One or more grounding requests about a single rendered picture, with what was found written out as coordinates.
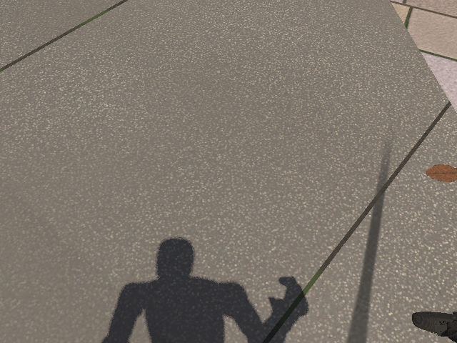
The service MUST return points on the robot right hand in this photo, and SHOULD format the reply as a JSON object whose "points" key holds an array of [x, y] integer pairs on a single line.
{"points": [[445, 325]]}

